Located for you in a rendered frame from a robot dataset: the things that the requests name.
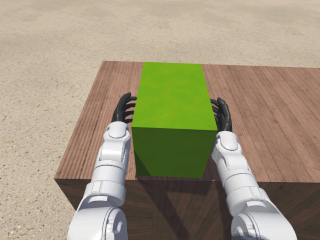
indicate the right robot upper arm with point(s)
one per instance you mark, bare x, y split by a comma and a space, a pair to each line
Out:
255, 225

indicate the left robot upper arm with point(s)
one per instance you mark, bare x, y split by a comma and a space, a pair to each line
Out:
100, 223

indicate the robot right hand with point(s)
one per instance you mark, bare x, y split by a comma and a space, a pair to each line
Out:
223, 117

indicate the robot right forearm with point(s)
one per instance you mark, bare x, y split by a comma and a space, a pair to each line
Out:
241, 188

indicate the robot left hand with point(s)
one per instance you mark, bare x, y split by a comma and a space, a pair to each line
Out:
120, 112

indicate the robot left forearm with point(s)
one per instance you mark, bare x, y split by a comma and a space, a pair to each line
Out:
106, 188

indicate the carton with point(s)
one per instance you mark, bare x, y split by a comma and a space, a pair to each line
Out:
173, 126

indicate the pedestal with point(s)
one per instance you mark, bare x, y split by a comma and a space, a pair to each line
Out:
275, 114

